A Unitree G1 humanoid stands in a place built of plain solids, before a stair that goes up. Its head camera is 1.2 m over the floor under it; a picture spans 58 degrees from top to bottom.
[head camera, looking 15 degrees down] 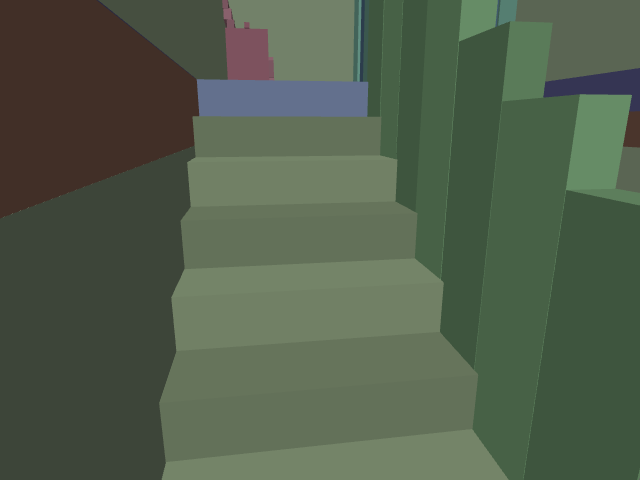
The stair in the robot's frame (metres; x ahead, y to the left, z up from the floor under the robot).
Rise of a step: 0.18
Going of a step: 0.26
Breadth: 0.85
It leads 9 degrees to the left of straight ahead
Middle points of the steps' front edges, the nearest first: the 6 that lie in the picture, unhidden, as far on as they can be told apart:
1.00 -0.02 0.53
1.26 0.02 0.71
1.51 0.06 0.88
1.77 0.10 1.06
2.03 0.14 1.23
2.28 0.17 1.41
